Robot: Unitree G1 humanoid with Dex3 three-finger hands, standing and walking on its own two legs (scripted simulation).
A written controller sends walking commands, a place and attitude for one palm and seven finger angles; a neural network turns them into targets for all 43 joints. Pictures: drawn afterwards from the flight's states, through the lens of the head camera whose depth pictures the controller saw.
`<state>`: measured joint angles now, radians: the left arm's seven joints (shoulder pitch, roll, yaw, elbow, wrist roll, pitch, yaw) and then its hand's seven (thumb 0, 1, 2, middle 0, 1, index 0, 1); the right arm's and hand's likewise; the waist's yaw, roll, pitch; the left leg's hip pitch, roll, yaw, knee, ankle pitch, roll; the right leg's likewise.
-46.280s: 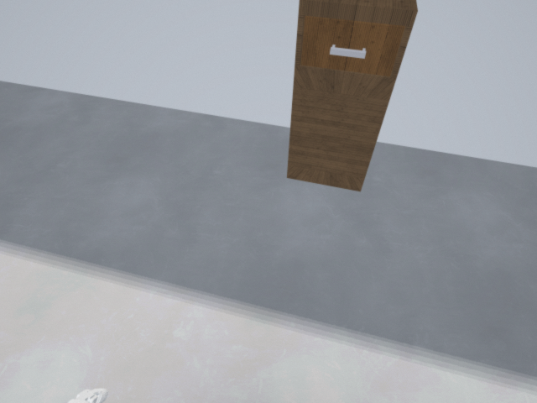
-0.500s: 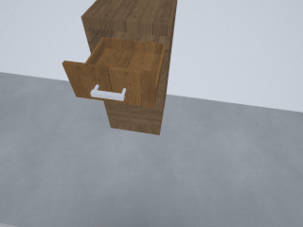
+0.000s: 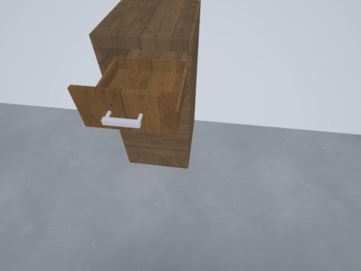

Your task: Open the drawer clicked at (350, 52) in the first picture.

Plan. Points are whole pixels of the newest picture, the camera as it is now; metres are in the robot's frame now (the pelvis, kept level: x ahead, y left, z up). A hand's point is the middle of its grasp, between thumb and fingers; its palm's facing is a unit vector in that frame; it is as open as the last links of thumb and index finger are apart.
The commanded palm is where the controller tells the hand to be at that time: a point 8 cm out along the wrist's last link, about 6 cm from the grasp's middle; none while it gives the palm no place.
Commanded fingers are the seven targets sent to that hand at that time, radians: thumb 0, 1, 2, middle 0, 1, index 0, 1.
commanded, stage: let the arm hang, fingers relaxed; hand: left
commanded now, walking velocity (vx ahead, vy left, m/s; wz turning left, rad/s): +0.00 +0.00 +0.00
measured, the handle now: (123, 118) +0.58 +0.22 -0.04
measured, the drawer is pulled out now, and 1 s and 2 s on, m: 0.27 0.27 0.27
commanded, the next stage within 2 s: look to check the result in 0.10 s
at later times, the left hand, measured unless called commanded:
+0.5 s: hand out of the picture +0.01 +0.17 -0.17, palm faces +0.01 -0.98 -0.20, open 7.3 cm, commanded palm none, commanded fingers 0.00 0.90 0.90 -0.20 -0.30 -0.20 -0.30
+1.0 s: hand out of the picture +0.05 +0.19 -0.17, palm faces +0.00 -0.97 -0.23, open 7.3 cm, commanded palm none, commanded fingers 0.00 0.90 0.90 -0.20 -0.30 -0.20 -0.30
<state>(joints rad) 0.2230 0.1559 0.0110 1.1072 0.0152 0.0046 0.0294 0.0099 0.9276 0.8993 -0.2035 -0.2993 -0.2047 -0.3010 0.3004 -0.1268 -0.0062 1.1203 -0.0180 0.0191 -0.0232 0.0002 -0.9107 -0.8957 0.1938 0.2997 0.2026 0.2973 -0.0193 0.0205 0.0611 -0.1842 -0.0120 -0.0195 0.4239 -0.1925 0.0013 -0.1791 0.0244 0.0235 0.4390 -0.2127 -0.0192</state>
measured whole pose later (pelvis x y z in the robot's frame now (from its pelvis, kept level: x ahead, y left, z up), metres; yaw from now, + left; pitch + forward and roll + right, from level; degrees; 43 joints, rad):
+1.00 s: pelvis +0.02 +0.00 +0.00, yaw -1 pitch -2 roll +0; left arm 0.20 0.19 0.02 1.13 0.01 0.00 0.03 0.00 0.91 0.90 -0.20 -0.30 -0.20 -0.30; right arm 0.22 -0.17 -0.01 1.13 -0.01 0.01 -0.03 0.00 -0.91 -0.90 0.19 0.30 0.20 0.30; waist -0.01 0.01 0.09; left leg -0.14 0.00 -0.01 0.37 -0.19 0.00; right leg -0.14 0.03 0.03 0.38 -0.21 -0.02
